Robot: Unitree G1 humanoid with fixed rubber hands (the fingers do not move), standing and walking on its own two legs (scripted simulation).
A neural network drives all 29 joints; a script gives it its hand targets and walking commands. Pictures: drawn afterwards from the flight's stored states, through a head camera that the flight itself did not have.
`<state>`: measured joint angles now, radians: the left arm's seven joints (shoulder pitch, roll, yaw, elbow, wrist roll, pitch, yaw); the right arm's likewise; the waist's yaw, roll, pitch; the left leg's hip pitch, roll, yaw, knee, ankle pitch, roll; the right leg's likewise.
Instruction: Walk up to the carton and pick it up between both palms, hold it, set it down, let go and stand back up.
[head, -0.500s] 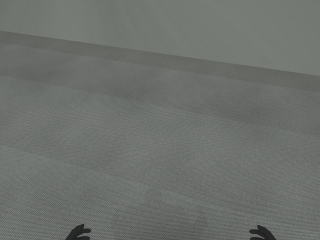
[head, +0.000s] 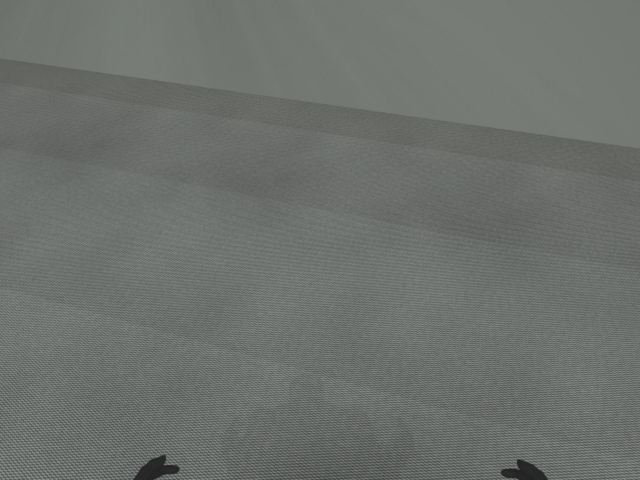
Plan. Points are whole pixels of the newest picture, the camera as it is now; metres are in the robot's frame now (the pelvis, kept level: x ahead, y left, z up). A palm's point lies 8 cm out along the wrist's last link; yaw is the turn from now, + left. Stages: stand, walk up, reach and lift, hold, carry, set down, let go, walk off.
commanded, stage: stand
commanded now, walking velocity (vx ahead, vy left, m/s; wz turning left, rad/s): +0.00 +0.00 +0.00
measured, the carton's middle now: out of the picture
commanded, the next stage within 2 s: none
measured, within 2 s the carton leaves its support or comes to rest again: neither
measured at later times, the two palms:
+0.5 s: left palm out of the picture +0.09 +0.26 -0.10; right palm out of the picture +0.10 -0.26 -0.10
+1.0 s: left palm out of the picture +0.08 +0.26 -0.10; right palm out of the picture +0.08 -0.26 -0.10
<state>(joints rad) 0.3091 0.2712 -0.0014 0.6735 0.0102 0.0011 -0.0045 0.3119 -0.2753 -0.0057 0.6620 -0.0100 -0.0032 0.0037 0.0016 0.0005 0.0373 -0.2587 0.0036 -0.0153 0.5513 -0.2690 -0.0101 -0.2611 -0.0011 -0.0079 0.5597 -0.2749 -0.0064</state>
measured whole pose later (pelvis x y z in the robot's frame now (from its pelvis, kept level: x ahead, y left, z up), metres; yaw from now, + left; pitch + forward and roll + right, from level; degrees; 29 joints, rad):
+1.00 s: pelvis +0.00 +0.00 +0.00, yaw +0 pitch -1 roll +0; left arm 0.32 0.27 0.00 0.71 0.01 0.00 0.00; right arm 0.32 -0.28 0.00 0.70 -0.01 0.00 0.00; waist 0.00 0.00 0.03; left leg -0.24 0.01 -0.01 0.53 -0.26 -0.01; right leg -0.25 0.00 0.00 0.54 -0.27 -0.01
